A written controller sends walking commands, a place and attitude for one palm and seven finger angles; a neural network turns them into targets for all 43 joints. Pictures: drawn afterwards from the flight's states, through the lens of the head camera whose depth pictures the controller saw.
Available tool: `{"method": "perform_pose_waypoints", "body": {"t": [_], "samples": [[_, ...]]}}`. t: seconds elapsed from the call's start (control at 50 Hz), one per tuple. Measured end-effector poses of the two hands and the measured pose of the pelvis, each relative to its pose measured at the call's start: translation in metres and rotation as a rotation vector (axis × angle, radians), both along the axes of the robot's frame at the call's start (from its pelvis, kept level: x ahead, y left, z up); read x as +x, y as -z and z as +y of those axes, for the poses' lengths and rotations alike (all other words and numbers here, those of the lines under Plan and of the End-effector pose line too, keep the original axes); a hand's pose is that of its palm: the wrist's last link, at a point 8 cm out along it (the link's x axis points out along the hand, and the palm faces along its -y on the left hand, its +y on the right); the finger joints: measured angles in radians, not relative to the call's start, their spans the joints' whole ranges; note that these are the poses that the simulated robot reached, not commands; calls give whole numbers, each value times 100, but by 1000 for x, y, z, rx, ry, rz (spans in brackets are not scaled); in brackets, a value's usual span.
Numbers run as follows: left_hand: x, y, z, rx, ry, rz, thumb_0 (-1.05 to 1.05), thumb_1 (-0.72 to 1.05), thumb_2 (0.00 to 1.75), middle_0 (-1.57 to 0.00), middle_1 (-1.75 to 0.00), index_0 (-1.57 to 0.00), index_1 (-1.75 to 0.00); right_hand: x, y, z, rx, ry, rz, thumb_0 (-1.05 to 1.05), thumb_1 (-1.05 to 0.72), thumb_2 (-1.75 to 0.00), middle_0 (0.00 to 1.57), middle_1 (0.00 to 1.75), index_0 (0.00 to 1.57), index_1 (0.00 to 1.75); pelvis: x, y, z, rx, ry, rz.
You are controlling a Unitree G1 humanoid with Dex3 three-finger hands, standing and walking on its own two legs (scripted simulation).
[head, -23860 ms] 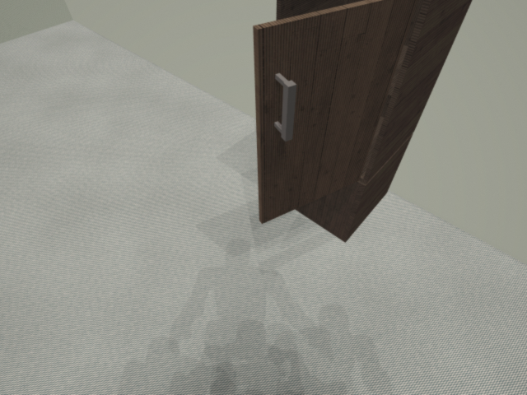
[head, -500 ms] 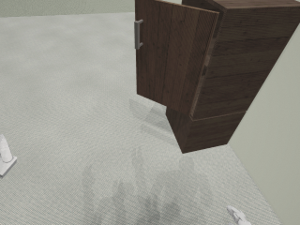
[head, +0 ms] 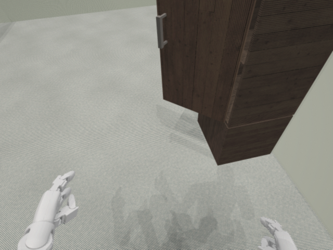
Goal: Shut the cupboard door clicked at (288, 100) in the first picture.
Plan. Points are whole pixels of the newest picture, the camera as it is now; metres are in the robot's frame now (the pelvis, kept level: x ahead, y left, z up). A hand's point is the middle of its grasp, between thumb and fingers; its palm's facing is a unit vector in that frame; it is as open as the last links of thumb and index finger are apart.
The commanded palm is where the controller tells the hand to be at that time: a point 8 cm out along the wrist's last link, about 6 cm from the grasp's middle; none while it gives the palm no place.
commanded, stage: let the arm hang, fingers relaxed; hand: left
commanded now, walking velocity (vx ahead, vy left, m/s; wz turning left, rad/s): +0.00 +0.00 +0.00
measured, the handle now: (162, 31) +0.96 +0.07 +0.10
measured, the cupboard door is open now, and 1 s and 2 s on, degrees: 45 45 45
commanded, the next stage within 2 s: look to check the result in 0.96 s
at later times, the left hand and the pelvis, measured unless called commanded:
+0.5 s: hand out of the picture -0.06 +0.18 -0.16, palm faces +0.02 -0.98 -0.22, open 7.3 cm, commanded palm none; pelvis -0.01 +0.00 +0.01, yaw -1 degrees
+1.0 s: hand out of the picture -0.04 +0.15 -0.17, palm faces +0.03 -0.99 -0.14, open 7.4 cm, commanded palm none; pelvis -0.01 +0.00 +0.01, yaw -1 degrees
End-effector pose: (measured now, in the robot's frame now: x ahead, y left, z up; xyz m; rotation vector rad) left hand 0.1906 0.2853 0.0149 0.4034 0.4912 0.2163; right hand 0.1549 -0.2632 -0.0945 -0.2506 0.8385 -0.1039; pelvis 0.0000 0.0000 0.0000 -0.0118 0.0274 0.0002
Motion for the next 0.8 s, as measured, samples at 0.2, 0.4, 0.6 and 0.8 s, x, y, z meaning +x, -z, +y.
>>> {"method": "perform_pose_waypoints", "body": {"t": [0.2, 0.4, 0.6, 0.8], "samples": [[-144, 151, -71, -303, -138, 712, -1, 98, 90, -21, -30, -20, -30, -104, 17, -4, -39, 95, 368, 1, -91, -90, 20, 30, 20, 30, -6, -6, -9, 2, -8, -31], [-236, 145, -55, -263, -240, 959, 0, 94, 90, -20, -30, -20, -30, -179, 35, 30, 60, 174, 579, 1, -91, -90, 20, 30, 20, 30, -8, -12, -8, -6, 6, -52], [-250, 144, -70, -285, -242, 974, 1, 91, 90, -20, -30, -20, -30, -195, 45, 56, 132, 196, 589, 0, -91, -90, 20, 30, 20, 30, -11, -13, -3, 1, 19, -65], [-236, 152, -92, -345, -204, 930, 0, 90, 90, -20, -30, -20, -30, -197, 43, 58, 127, 213, 574, 0, -91, -90, 20, 30, 20, 30, -13, -12, -2, 4, 21, -61]]}}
